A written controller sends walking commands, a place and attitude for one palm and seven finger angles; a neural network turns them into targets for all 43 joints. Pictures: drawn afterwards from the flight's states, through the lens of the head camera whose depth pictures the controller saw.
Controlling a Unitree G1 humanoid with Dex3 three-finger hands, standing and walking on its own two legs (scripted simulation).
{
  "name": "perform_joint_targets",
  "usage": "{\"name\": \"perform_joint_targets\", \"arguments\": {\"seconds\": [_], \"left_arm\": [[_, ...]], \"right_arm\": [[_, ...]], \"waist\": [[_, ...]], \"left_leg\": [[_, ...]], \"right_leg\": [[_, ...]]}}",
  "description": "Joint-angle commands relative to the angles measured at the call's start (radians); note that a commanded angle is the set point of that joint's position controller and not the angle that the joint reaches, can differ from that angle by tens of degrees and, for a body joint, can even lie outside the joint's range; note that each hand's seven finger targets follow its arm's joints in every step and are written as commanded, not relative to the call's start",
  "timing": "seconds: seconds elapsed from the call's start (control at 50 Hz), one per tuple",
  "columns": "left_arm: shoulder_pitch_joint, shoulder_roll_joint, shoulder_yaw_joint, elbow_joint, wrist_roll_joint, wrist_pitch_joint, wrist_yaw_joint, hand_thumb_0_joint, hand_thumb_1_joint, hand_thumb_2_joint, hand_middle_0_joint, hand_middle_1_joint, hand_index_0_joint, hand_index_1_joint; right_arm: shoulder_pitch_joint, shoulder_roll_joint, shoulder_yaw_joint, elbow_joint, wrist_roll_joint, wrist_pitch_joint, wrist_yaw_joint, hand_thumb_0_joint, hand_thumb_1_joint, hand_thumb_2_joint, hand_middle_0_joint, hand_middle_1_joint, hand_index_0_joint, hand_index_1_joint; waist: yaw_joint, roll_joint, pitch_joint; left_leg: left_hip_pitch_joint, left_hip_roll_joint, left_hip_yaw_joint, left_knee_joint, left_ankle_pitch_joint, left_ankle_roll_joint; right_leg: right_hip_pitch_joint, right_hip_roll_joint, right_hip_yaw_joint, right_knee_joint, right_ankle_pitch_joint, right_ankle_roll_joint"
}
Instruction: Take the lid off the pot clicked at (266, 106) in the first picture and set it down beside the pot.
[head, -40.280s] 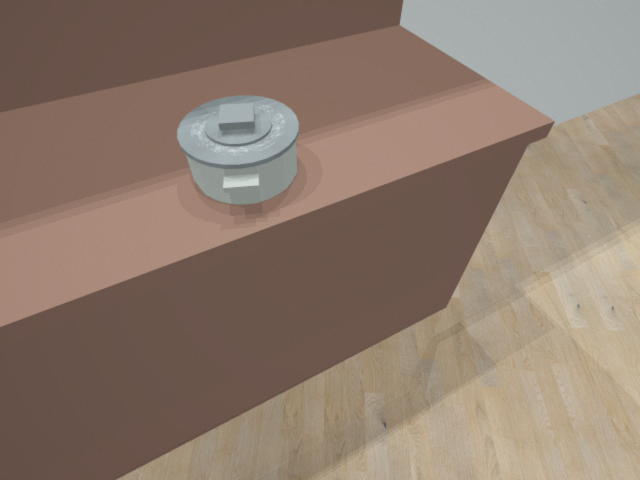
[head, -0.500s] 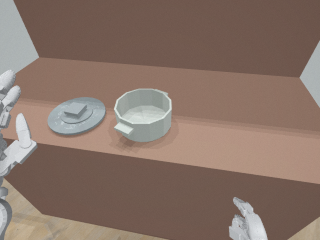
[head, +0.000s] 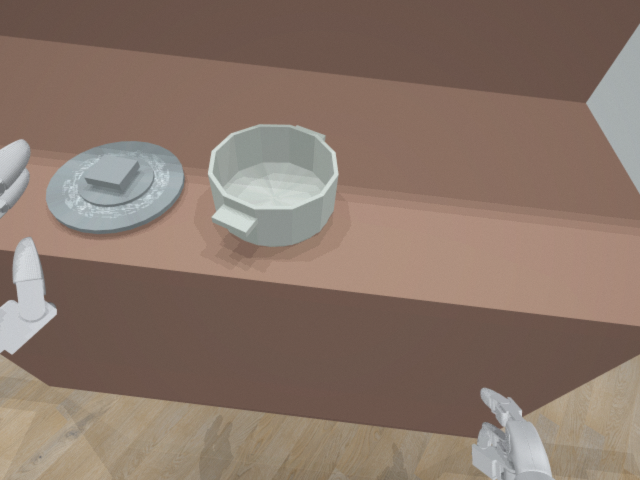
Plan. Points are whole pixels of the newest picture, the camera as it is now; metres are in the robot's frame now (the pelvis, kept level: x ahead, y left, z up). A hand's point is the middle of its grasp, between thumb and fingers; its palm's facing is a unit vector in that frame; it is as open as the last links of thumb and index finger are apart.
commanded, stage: step back with the hand held close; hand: left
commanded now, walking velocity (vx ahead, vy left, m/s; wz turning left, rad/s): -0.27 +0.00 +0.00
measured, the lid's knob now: (113, 172) +0.50 +0.34 +0.06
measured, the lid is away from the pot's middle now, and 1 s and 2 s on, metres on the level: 0.24 0.24 0.24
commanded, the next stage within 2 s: stop stepping back and stand still in 0.86 s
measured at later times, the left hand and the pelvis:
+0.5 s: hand out of the picture +0.12 +0.26 +0.23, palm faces +0.45 -0.82 -0.35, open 7.4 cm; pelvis -0.08 +0.02 -0.01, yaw +1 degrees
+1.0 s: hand out of the picture +0.01 +0.29 +0.22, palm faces +0.42 -0.86 -0.28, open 7.4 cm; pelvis -0.21 +0.05 -0.01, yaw +1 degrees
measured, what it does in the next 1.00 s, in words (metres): walks backwards: right foot, then left foot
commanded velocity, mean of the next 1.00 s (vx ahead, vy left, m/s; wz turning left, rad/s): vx -0.31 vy -0.01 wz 0.01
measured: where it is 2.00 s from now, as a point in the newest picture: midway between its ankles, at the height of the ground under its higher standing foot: outside the picture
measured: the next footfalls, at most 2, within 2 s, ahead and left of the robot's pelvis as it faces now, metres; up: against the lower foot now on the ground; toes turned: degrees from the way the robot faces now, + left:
right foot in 0.68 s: -0.11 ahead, -0.11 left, +0.00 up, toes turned -2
left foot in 0.92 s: -0.13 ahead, +0.13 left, +0.00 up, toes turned +0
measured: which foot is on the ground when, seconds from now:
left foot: down 0.00-0.76, up 0.78-0.90, down 0.92-1.00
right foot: down 0.00-0.42, up 0.44-0.66, down 0.68-0.94, up 0.96-1.00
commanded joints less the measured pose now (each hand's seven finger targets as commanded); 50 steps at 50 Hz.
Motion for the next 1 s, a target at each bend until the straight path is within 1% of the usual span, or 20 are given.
{"name": "perform_joint_targets", "arguments": {"seconds": [0.0,0.12,0.16,0.2,0.24,0.28,0.34,0.4,0.44,0.52,0.62,0.7,0.74,0.78,0.82,0.88,0.92,0.94,0.96,0.98], "left_arm": [[0.022,0.209,0.195,-0.332,-0.016,-0.087,0.048,0.000,0.900,0.900,-0.200,-0.300,-0.200,-0.300],[-0.022,0.178,0.201,-0.262,-0.010,-0.098,0.066,0.000,0.900,0.900,-0.200,-0.300,-0.200,-0.300],[-0.064,0.183,0.202,-0.209,-0.005,-0.095,0.069,0.000,0.900,0.900,-0.200,-0.300,-0.200,-0.300],[-0.084,0.198,0.201,-0.173,-0.004,-0.091,0.069,0.000,0.900,0.900,-0.200,-0.300,-0.200,-0.300],[-0.112,0.172,0.159,-0.132,-0.007,-0.088,0.067,0.000,0.900,0.900,-0.200,-0.300,-0.200,-0.300],[-0.122,0.168,0.147,-0.110,-0.006,-0.077,0.074,0.000,0.900,0.900,-0.200,-0.300,-0.200,-0.300],[-0.142,0.150,0.118,-0.101,-0.005,-0.067,0.074,0.000,0.900,0.900,-0.200,-0.300,-0.200,-0.300],[-0.195,0.177,0.145,-0.177,-0.002,-0.097,0.086,0.000,0.900,0.900,-0.200,-0.300,-0.200,-0.300],[-0.186,0.162,0.138,-0.220,0.000,-0.108,0.080,0.000,0.900,0.900,-0.200,-0.300,-0.200,-0.300],[-0.069,0.164,0.150,-0.308,0.001,-0.108,0.081,0.000,0.900,0.900,-0.200,-0.300,-0.200,-0.300],[-0.011,0.193,0.171,-0.316,0.006,-0.107,0.068,0.000,0.900,0.900,-0.200,-0.300,-0.200,-0.300],[-0.068,0.229,0.203,-0.207,-0.011,-0.139,0.073,0.000,0.900,0.900,-0.200,-0.300,-0.200,-0.300],[-0.099,0.209,0.173,-0.158,-0.018,-0.136,0.077,0.000,0.900,0.900,-0.200,-0.300,-0.200,-0.300],[-0.110,0.198,0.166,-0.109,-0.015,-0.114,0.085,0.000,0.900,0.900,-0.200,-0.300,-0.200,-0.300],[-0.159,0.162,0.121,-0.058,-0.006,-0.088,0.080,0.000,0.900,0.900,-0.200,-0.300,-0.200,-0.300],[-0.243,0.144,0.079,-0.028,-0.007,-0.091,0.082,0.000,0.900,0.900,-0.200,-0.300,-0.200,-0.300],[-0.259,0.167,0.113,-0.090,-0.005,-0.122,0.085,0.000,0.900,0.900,-0.200,-0.300,-0.200,-0.300],[-0.171,-0.171,-0.352,0.738,0.062,0.053,-0.044,0.000,0.900,0.900,-0.200,-0.300,-0.200,-0.300],[-0.498,0.310,0.147,-0.494,-0.020,-0.091,0.029,0.000,0.900,0.900,-0.200,-0.300,-0.200,-0.300],[-0.269,0.302,0.259,-0.263,-0.023,-0.126,0.059,0.000,0.900,0.900,-0.200,-0.300,-0.200,-0.300]], "right_arm": [[-0.087,-0.109,-0.044,-0.181,0.000,-0.070,-0.003,0.000,-0.900,-0.900,0.200,0.300,0.200,0.300],[-0.036,-0.108,-0.042,-0.143,-0.018,-0.123,-0.004,0.000,-0.900,-0.900,0.200,0.300,0.200,0.300],[-0.032,-0.109,-0.043,-0.134,-0.017,-0.128,-0.006,0.000,-0.900,-0.900,0.200,0.300,0.200,0.300],[-0.028,-0.096,-0.049,-0.126,-0.009,-0.122,-0.004,0.000,-0.900,-0.900,0.200,0.300,0.200,0.300],[-0.015,-0.093,-0.057,-0.118,0.000,-0.107,-0.007,0.000,-0.900,-0.900,0.200,0.300,0.200,0.300],[-0.030,-0.087,-0.059,-0.100,0.000,-0.094,-0.014,0.000,-0.900,-0.900,0.200,0.300,0.200,0.300],[-0.058,-0.083,-0.033,-0.121,-0.005,-0.090,-0.016,0.000,-0.900,-0.900,0.200,0.300,0.200,0.300],[-0.102,-0.135,-0.036,-0.162,0.000,-0.108,-0.032,0.000,-0.900,-0.900,0.200,0.300,0.200,0.300],[-0.072,-0.097,-0.029,-0.156,-0.027,-0.129,-0.028,0.000,-0.900,-0.900,0.200,0.300,0.200,0.300],[-0.029,-0.095,-0.051,-0.126,-0.034,-0.162,0.007,0.000,-0.900,-0.900,0.200,0.300,0.200,0.300],[-0.054,-0.109,-0.051,-0.120,-0.035,-0.152,0.010,0.000,-0.900,-0.900,0.200,0.300,0.200,0.300],[-0.029,-0.088,-0.054,-0.103,-0.029,-0.136,-0.009,0.000,-0.900,-0.900,0.200,0.300,0.200,0.300],[-0.034,-0.093,-0.075,-0.091,-0.001,-0.123,-0.020,0.000,-0.900,-0.900,0.200,0.300,0.200,0.300],[-0.064,-0.079,-0.079,-0.084,-0.004,-0.102,-0.024,0.000,-0.900,-0.900,0.200,0.300,0.200,0.300],[-0.078,-0.064,-0.059,-0.088,-0.011,-0.090,-0.019,0.000,-0.900,-0.900,0.200,0.300,0.200,0.300],[-0.077,-0.104,-0.045,-0.094,-0.010,-0.101,-0.028,0.000,-0.900,-0.900,0.200,0.300,0.200,0.300],[-0.077,-0.133,-0.058,-0.105,-0.020,-0.121,-0.032,0.000,-0.900,-0.900,0.200,0.300,0.200,0.300],[0.033,-0.343,-0.121,0.155,-0.017,-0.222,0.024,0.000,-0.900,-0.900,0.200,0.300,0.200,0.300],[-0.114,-0.052,-0.069,-0.157,-0.014,-0.188,0.038,0.000,-0.900,-0.900,0.200,0.300,0.200,0.300],[-0.015,-0.107,-0.066,-0.087,-0.049,-0.182,0.005,0.000,-0.900,-0.900,0.200,0.300,0.200,0.300]], "waist": [[0.028,0.189,-0.298],[0.015,0.274,-0.196],[0.010,0.183,-0.177],[-0.007,-0.035,-0.220],[-0.025,-0.154,-0.175],[-0.028,-0.159,-0.153],[-0.038,-0.076,-0.075],[-0.018,0.253,-0.024],[-0.015,0.325,-0.077],[0.011,0.246,-0.260],[0.015,0.229,-0.315],[-0.020,-0.013,-0.291],[-0.030,-0.133,-0.278],[-0.025,-0.136,-0.199],[-0.038,-0.125,-0.092],[-0.053,-0.030,0.028],[-0.039,0.264,-0.004],[-0.106,0.361,0.065],[0.016,0.123,-0.247],[-0.026,0.251,-0.222]], "left_leg": [[0.097,0.151,-0.126,-0.089,0.492,0.046],[-0.076,0.192,-0.161,-0.152,0.146,0.057],[-0.105,0.163,-0.154,-0.088,0.072,0.043],[-0.045,0.091,-0.096,0.042,-0.007,0.007],[0.014,0.027,-0.046,0.216,-0.146,-0.013],[0.055,0.018,-0.034,0.376,-0.170,-0.016],[0.005,0.064,-0.069,0.128,-0.119,0.001],[-0.231,0.218,-0.291,-0.272,-0.211,0.072],[-0.214,0.268,-0.335,-0.323,-0.101,0.101],[0.084,0.256,-0.216,-0.134,0.510,0.105],[0.035,0.209,-0.184,-0.115,0.274,0.051],[0.010,0.094,-0.076,0.025,-0.005,-0.012],[0.117,0.035,-0.021,0.249,-0.059,-0.042],[0.075,0.019,-0.047,0.456,-0.135,-0.036],[-0.009,0.051,-0.081,0.394,-0.151,-0.027],[-0.062,0.086,-0.108,-0.054,-0.064,0.001],[-0.163,0.256,-0.289,-0.247,0.227,0.077],[-0.136,0.311,-0.455,-0.036,0.887,0.105],[0.064,0.342,-0.353,-0.222,0.600,0.112],[0.014,0.325,-0.377,-0.222,0.415,0.147]], "right_leg": [[0.067,-0.006,-0.028,0.112,0.204,-0.035],[0.023,0.014,-0.039,0.154,-0.095,-0.047],[0.036,-0.006,-0.022,0.062,0.043,-0.055],[-0.003,-0.095,0.062,-0.032,0.172,-0.087],[-0.164,-0.208,0.135,-0.135,0.036,-0.131],[-0.285,-0.271,0.139,-0.186,-0.065,-0.161],[-0.265,-0.195,0.053,-0.080,0.001,-0.123],[-0.092,0.035,-0.050,0.218,-0.061,-0.050],[-0.129,0.055,-0.012,0.436,-0.228,-0.051],[-0.165,0.043,0.009,0.308,-0.237,-0.051],[0.040,0.057,-0.030,-0.008,0.027,-0.046],[-0.016,-0.109,0.077,-0.065,0.278,-0.116],[-0.197,-0.216,0.135,-0.140,0.152,-0.152],[-0.317,-0.290,0.168,-0.187,0.075,-0.188],[-0.318,-0.264,0.129,-0.138,0.159,-0.176],[-0.256,-0.109,0.040,0.001,0.124,-0.100],[-0.162,0.067,-0.008,0.291,-0.010,-0.058],[-0.463,0.031,0.092,0.693,-0.183,-0.042],[-0.272,0.073,0.114,0.693,-0.374,-0.028],[-0.306,0.069,0.097,0.724,-0.329,-0.039]]}}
